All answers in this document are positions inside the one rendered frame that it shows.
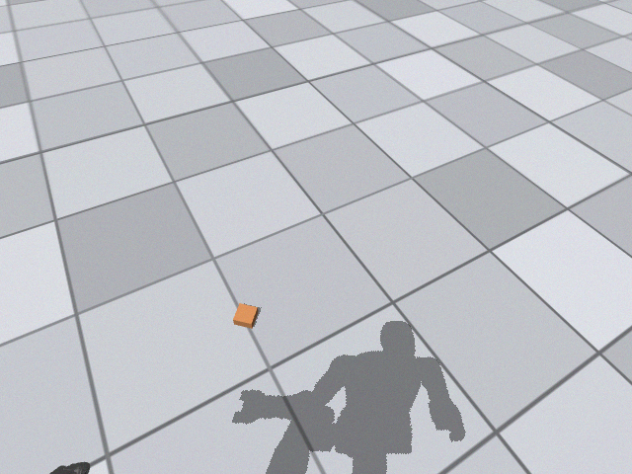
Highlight small box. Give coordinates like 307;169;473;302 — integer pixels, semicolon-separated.
233;303;259;329

